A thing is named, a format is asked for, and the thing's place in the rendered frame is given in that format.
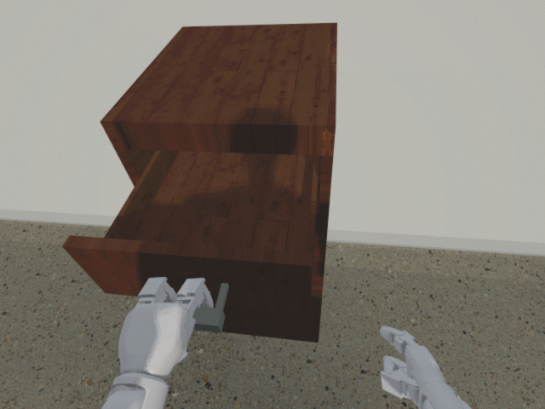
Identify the handle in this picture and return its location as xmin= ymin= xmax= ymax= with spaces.
xmin=156 ymin=277 xmax=229 ymax=333

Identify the cabinet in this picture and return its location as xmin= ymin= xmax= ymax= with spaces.
xmin=100 ymin=23 xmax=337 ymax=343

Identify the drawer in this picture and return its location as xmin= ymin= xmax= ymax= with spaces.
xmin=62 ymin=151 xmax=320 ymax=314

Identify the robot right hand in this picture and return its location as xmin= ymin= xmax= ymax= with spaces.
xmin=380 ymin=326 xmax=446 ymax=409

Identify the robot right forearm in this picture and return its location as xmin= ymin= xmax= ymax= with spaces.
xmin=418 ymin=383 xmax=472 ymax=409

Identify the robot left forearm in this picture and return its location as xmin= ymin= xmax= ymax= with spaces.
xmin=101 ymin=372 xmax=169 ymax=409

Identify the robot left hand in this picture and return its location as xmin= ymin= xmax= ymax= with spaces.
xmin=118 ymin=277 xmax=214 ymax=380

